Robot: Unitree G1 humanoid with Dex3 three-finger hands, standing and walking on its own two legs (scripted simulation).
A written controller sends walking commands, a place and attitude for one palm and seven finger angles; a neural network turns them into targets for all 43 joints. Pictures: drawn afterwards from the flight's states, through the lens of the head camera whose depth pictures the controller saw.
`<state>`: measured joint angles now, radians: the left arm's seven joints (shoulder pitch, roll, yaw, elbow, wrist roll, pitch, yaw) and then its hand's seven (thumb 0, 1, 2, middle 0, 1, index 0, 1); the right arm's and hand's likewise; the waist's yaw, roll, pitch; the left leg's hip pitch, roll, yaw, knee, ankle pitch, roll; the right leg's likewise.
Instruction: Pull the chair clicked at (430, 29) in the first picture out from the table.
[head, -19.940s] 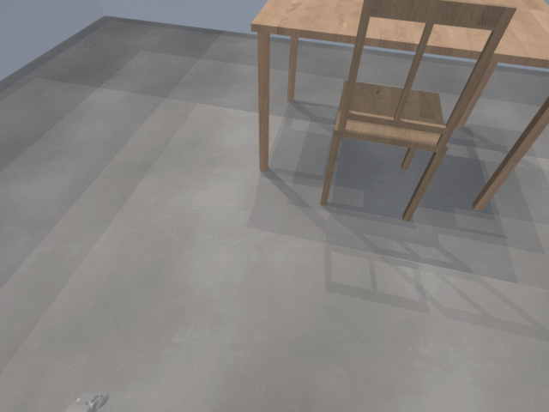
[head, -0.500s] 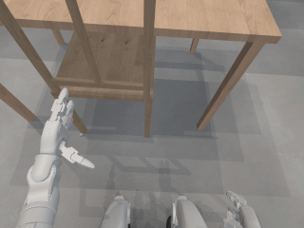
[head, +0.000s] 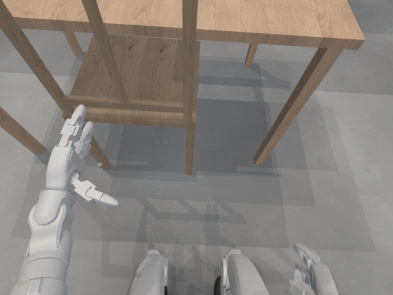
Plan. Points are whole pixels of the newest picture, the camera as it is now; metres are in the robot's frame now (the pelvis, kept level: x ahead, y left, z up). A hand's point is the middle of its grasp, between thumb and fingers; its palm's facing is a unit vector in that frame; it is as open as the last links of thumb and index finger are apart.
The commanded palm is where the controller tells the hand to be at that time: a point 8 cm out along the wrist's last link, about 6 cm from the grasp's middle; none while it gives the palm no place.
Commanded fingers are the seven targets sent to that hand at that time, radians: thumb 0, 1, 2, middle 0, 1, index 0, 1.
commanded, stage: aim the fingers beside a spindle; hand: left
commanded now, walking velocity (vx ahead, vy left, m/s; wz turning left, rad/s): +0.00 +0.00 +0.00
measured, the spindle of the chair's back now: (107, 54) +0.63 +0.22 +0.05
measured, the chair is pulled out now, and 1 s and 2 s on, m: -0.10 -0.10 -0.10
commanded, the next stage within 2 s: push the fingers through the gap in 1.56 s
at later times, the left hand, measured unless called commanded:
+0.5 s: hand (105, 158) +0.37 +0.19 +0.02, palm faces -0.04 -1.00 -0.04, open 16.9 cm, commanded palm +0.35 +0.24 +0.03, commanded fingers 0.00 -0.50 0.30 -0.06 -0.08 -0.06 -0.08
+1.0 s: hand (103, 151) +0.39 +0.19 +0.02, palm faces -0.04 -1.00 -0.03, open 16.9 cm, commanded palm +0.36 +0.24 +0.03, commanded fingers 0.00 -0.50 0.30 -0.06 -0.08 -0.06 -0.08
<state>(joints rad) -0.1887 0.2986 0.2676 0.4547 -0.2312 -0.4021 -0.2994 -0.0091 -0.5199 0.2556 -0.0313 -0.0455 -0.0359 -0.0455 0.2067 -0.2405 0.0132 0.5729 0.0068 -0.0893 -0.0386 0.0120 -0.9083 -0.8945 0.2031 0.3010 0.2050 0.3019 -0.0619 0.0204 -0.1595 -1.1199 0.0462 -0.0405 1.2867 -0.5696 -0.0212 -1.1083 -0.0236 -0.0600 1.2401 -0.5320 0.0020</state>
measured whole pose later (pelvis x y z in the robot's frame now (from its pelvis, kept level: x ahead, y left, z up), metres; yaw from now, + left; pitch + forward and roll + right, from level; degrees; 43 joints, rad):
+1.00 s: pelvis +0.00 +0.01 +0.00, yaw +0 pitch +24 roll -2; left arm -0.31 0.31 0.27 0.59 -0.21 -0.45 -0.28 -0.01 -0.50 0.30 -0.06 -0.08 -0.06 -0.08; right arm 0.23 -0.25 0.01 0.61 0.00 -0.05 -0.03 0.01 -0.91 -0.89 0.20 0.30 0.20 0.30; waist -0.08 0.02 -0.16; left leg -1.12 0.04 -0.04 1.28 -0.57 -0.01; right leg -1.11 -0.02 -0.05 1.22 -0.53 0.01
